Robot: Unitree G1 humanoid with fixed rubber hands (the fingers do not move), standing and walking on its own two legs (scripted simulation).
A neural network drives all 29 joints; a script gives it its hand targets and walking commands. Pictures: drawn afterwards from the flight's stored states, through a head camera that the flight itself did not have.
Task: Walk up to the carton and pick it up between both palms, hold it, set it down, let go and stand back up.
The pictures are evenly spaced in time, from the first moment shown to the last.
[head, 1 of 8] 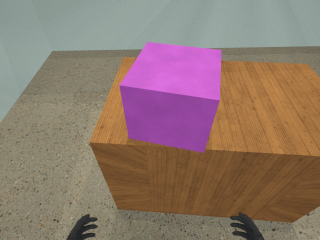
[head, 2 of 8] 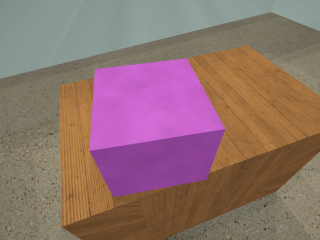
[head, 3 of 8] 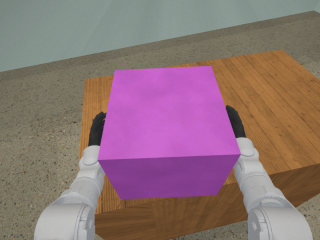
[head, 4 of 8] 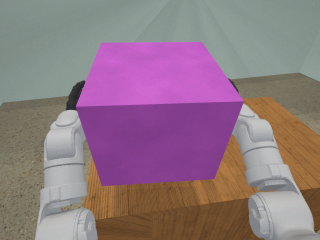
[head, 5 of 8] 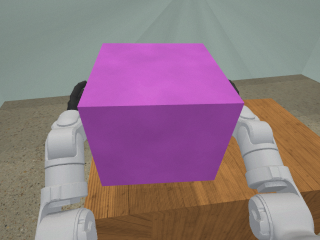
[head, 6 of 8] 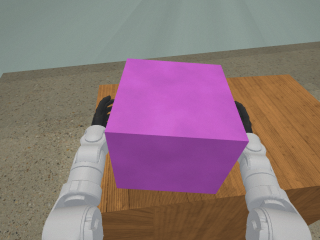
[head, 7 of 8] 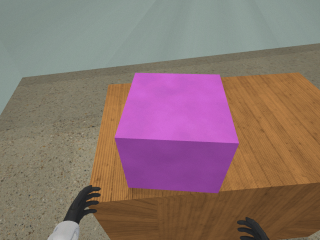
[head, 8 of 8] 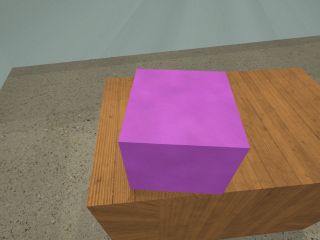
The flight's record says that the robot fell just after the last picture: no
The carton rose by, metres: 0.19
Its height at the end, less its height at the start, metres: +0.00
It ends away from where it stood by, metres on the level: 0.02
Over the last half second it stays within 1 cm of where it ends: yes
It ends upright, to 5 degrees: yes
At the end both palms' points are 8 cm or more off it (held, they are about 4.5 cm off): yes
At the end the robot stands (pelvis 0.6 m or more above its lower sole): yes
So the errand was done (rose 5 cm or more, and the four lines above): yes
